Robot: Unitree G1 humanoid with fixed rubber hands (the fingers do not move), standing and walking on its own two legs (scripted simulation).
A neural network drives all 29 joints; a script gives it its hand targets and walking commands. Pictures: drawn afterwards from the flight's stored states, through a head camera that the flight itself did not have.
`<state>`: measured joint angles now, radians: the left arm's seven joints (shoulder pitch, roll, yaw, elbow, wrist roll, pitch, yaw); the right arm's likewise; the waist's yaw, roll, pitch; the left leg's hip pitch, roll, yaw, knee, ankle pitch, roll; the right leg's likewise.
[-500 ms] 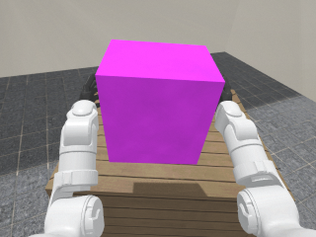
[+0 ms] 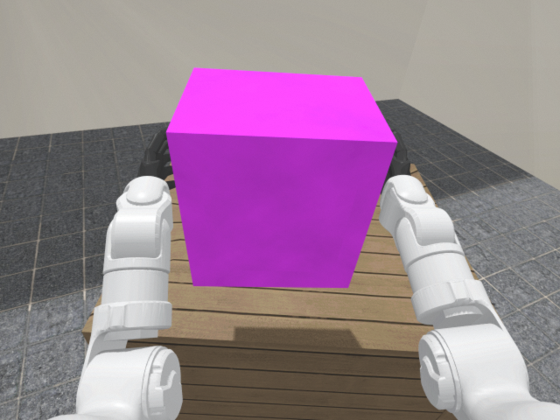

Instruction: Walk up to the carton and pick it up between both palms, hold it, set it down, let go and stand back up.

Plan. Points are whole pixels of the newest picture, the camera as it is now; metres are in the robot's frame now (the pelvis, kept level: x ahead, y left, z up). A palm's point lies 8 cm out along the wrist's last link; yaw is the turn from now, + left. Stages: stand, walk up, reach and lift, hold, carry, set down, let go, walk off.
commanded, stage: set down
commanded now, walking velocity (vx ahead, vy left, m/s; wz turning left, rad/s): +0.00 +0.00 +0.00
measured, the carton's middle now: (275, 184) +0.39 +0.00 +0.19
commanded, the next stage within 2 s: none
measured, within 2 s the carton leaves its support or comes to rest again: neither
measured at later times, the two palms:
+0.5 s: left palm (157, 204) +0.37 +0.17 +0.17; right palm (377, 201) +0.38 -0.16 +0.17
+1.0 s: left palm (167, 214) +0.38 +0.16 +0.14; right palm (375, 202) +0.40 -0.17 +0.15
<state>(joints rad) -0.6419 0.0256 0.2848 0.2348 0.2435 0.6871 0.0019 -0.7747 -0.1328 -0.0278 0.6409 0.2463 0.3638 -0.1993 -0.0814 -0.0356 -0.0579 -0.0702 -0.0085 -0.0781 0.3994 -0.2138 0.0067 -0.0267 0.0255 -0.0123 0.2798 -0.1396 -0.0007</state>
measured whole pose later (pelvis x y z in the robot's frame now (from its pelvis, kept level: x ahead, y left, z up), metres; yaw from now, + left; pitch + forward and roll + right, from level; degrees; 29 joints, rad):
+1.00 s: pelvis +0.02 -0.01 +0.00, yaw +1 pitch -5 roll -1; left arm -0.51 -0.06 0.29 0.25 0.31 0.42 0.01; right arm -0.66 -0.10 -0.06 0.76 0.11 -0.03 -0.12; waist -0.03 -0.06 0.04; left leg -0.04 0.01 -0.08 0.35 -0.22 -0.01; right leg 0.00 0.03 -0.05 0.25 -0.16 -0.02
